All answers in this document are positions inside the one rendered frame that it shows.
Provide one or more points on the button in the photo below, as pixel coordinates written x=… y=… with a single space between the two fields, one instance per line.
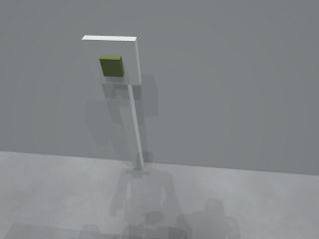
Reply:
x=112 y=66

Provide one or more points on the panel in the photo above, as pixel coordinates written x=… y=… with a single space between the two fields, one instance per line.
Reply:
x=127 y=48

